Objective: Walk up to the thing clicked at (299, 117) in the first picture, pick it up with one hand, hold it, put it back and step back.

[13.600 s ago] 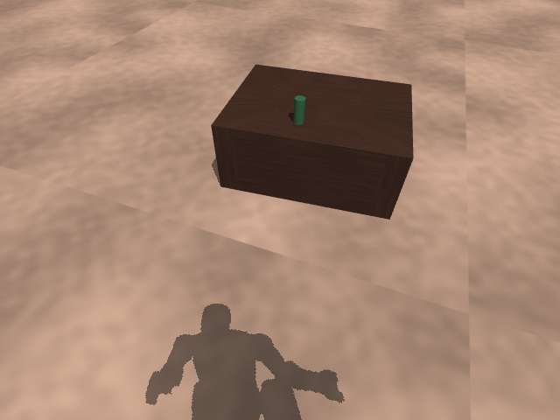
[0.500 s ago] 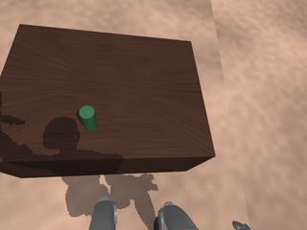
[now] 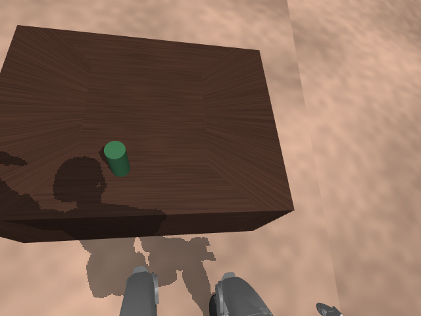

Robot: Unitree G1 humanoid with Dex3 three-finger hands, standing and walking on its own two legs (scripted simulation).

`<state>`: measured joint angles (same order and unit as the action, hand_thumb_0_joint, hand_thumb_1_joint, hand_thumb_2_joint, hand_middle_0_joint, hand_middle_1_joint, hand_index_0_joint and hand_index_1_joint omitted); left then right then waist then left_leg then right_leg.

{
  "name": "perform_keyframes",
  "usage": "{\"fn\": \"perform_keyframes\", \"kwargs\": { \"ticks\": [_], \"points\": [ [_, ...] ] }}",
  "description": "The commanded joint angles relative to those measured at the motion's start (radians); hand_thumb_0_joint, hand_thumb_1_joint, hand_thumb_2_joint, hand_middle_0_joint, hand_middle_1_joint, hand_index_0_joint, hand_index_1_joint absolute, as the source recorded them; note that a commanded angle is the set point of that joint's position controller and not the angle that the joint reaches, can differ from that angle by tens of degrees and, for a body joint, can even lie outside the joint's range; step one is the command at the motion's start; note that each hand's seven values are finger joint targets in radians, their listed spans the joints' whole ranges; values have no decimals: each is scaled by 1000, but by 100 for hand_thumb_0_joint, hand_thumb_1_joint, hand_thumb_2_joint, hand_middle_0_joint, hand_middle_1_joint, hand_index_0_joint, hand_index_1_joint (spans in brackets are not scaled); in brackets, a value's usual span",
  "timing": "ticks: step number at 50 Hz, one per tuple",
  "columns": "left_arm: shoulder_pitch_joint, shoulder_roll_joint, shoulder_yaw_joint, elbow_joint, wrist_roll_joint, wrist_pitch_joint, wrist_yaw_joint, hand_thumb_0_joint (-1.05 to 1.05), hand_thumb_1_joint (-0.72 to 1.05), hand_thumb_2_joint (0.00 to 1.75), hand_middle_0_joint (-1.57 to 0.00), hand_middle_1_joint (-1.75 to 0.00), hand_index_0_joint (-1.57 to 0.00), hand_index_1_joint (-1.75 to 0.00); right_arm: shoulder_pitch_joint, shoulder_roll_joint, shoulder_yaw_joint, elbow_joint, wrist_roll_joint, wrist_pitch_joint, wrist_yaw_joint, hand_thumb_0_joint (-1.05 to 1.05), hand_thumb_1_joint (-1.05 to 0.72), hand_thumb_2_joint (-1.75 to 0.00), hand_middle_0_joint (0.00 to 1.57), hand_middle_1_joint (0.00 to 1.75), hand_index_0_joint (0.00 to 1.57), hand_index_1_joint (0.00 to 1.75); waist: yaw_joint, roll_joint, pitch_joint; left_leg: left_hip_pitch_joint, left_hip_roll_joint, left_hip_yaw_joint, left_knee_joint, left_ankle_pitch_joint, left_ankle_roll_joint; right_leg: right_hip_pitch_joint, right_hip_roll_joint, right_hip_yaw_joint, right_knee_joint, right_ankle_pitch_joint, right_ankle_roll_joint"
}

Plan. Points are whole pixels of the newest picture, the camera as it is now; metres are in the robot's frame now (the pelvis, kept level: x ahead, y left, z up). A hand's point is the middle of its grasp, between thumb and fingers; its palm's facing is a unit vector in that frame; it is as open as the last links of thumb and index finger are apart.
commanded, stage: go down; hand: left
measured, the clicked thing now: (118, 160) +0.51 +0.18 -0.23
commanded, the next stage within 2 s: approach in 1.04 s
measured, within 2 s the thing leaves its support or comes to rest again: neither
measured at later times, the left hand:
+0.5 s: hand out of the picture +0.43 +0.38 +0.07, palm faces +0.19 -0.98 +0.02, open 17.1 cm
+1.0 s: hand out of the picture +0.43 +0.39 +0.08, palm faces +0.18 -0.98 +0.02, open 17.2 cm
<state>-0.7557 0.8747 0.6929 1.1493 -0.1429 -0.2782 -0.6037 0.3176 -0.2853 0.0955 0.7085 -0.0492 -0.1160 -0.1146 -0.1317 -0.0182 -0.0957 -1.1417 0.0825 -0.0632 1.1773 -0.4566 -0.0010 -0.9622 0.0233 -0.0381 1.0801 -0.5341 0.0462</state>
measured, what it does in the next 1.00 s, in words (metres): stands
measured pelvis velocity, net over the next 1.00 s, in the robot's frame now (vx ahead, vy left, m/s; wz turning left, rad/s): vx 0.00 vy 0.00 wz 0.00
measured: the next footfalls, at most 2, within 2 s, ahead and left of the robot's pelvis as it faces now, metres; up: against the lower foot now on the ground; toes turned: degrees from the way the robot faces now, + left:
none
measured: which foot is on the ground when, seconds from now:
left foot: down 0.00-1.00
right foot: down 0.00-1.00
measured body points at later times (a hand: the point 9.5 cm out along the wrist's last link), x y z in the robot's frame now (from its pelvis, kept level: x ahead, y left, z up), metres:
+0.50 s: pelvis +0.00 +0.00 +0.00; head +0.15 +0.06 +0.42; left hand +0.41 +0.43 +0.08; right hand +0.05 -0.28 -0.10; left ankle +0.04 +0.11 -0.64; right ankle -0.01 -0.16 -0.64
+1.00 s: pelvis +0.00 +0.00 -0.01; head +0.15 +0.06 +0.41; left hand +0.42 +0.44 +0.08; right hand +0.05 -0.28 -0.10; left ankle +0.04 +0.11 -0.64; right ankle -0.01 -0.16 -0.64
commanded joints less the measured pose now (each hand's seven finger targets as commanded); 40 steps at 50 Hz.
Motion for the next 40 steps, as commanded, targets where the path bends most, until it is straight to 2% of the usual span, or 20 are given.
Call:
{"fn": "perform_keyframes", "kwargs": {
  "ticks": [1, 3, 5, 6, 7, 10, 12, 13, 14, 17, 20, 21, 26, 28, 30, 31, 32, 34, 37, 40],
  "points": [
    [-302, 437, 78, -221, -32, -67, 12, 0, -42, 5, -5, -4, -4, -4, 164, -221, -79, -42, 8, -11, -21, 0, -91, -90, 20, 30, 20, 30, 41, 267, -498, 607, -24, -24, -114, 401, 16, 2, 16, -20, -121, 295, -65],
    [-256, 366, 46, -180, -36, -58, 2, 0, -41, 5, -5, -4, -4, -5, 167, -217, -81, -32, 6, -11, -17, 0, -91, -90, 20, 30, 20, 30, 39, 279, -479, 627, -17, -39, -116, 453, 6, -38, 19, -32, -105, 298, -68],
    [-239, 385, 59, -183, -35, -57, 0, 0, -42, 4, -5, -4, -4, -4, 161, -222, -84, -37, 8, -10, -17, 0, -91, -90, 20, 30, 20, 30, 44, 275, -482, 633, -16, -38, -114, 468, 8, -42, 19, -33, -110, 304, -66],
    [-234, 369, 44, -185, -33, -56, -2, 0, -44, 4, -6, -4, -5, -5, 162, -220, -86, -33, 8, -10, -15, 0, -91, -90, 20, 30, 20, 30, 41, 281, -477, 634, -13, -45, -117, 478, 3, -51, 22, -38, -102, 300, -68],
    [-274, 397, 57, -228, -36, -62, -1, 0, -43, 4, -5, -4, -5, -4, 168, -223, -87, -33, 6, -10, -12, 0, -91, -90, 20, 30, 20, 30, 44, 290, -487, 639, -14, -43, -117, 471, 3, -43, 20, -35, -105, 299, -69],
    [-270, 369, 53, -215, -49, -68, -4, 0, -43, 4, -5, -4, -4, -4, 164, -219, -87, -31, 10, -12, -11, 0, -91, -90, 20, 30, 20, 30, 34, 262, -476, 624, -13, -42, -119, 433, 7, -41, 21, -35, -105, 284, -68],
    [-300, 386, 63, -234, -53, -76, -4, 0, -42, 4, -5, -4, -4, -4, 167, -220, -88, -32, 10, -11, -13, 0, -91, -90, 20, 30, 20, 30, 26, 251, -476, 605, -18, -34, -119, 387, 12, -26, 20, -28, -118, 274, -66],
    [-281, 346, 36, -193, -55, -73, -10, 0, -43, 3, -5, -4, -5, -4, 162, -214, -84, -32, 11, -11, -14, 0, -91, -90, 20, 30, 20, 30, 17, 243, -454, 580, -21, -29, -116, 362, 14, -24, 20, -26, -119, 273, -65],
    [-272, 337, 33, -171, -56, -72, -10, 0, -45, 3, -5, -5, -5, -5, 163, -214, -83, -29, 11, -11, -14, 0, -91, -90, 20, 30, 20, 30, 14, 210, -448, 564, -23, -28, -108, 370, 20, -12, 20, -24, -123, 289, -62],
    [-281, 399, 65, -205, -50, -92, -7, 0, -44, 3, -6, -4, -5, -4, 153, -217, -84, -32, 9, -10, -13, 0, -91, -90, 20, 30, 20, 30, 40, 255, -464, 553, -26, -27, -109, 353, 15, -25, 15, -21, -103, 263, -68],
    [-319, 422, 79, -257, -54, -107, -11, 0, -43, 4, -5, -5, -5, -4, 153, -218, -82, -31, 7, -10, -13, 0, -91, -90, 20, 30, 20, 30, 43, 303, -492, 602, -22, -29, -109, 369, 9, -45, 15, -24, -96, 257, -70],
    [-314, 422, 84, -247, -56, -105, -12, 0, -42, 4, -5, -4, -5, -4, 154, -221, -82, -27, 7, -10, -13, 0, -91, -90, 20, 30, 20, 30, 37, 294, -501, 619, -20, -35, -105, 398, 9, -48, 17, -28, -94, 270, -69],
    [-278, 361, 48, -197, -57, -91, -22, 0, -45, 5, -5, -5, -4, -5, 149, -216, -81, -26, 8, -11, -14, 0, -91, -90, 20, 30, 20, 30, 28, 269, -471, 589, -22, -32, -107, 367, 12, -51, 19, -26, -100, 261, -68],
    [-320, 406, 61, -229, -56, -94, -24, 0, -44, 3, -6, -4, -5, -4, 143, -222, -83, -32, 11, -14, -16, 0, -91, -90, 20, 30, 20, 30, 27, 286, -465, 578, -21, -31, -114, 321, 10, -58, 19, -23, -102, 232, -70],
    [-315, 412, 68, -208, -58, -90, -22, 0, -46, 3, -5, -5, -5, -5, 148, -223, -79, -32, 11, -13, -15, 0, -91, -90, 20, 30, 20, 30, 30, 275, -455, 568, -21, -34, -111, 326, 11, -62, 18, -27, -95, 230, -70],
    [-318, 389, 59, -199, -61, -89, -24, 0, -46, 3, -5, -5, -5, -5, 146, -218, -76, -34, 10, -12, -16, 0, -91, -90, 20, 30, 20, 30, 20, 257, -461, 563, -20, -32, -102, 336, 16, -58, 18, -25, -97, 246, -67],
    [-332, 409, 64, -203, -58, -88, -21, 0, -44, 3, -5, -5, -5, -5, 146, -223, -76, -40, 11, -14, -17, 0, -91, -90, 20, 30, 20, 30, 21, 249, -450, 541, -24, -29, -102, 316, 19, -51, 18, -21, -102, 240, -67],
    [-320, 390, 46, -176, -53, -84, -28, 0, -45, 3, -5, -5, -5, -5, 151, -220, -74, -34, 9, -15, -17, 0, -91, -90, 20, 30, 20, 30, 15, 253, -449, 541, -24, -28, -95, 321, 18, -56, 19, -22, -99, 248, -66],
    [-321, 436, 74, -199, -50, -87, -21, 0, -46, 3, -5, -5, -5, -4, 145, -228, -76, -48, 11, -15, -15, 0, -91, -90, 20, 30, 20, 30, 33, 264, -468, 546, -25, -27, -97, 320, 18, -54, 16, -20, -92, 240, -68],
    [-337, 447, 75, -218, -50, -85, -23, 0, -45, 4, -5, -5, -5, -5, 147, -226, -73, -49, 9, -16, -14, 0, -91, -90, 20, 30, 20, 30, 34, 288, -495, 570, -24, -27, -92, 348, 15, -46, 17, -22, -89, 256, -67]
  ]
}}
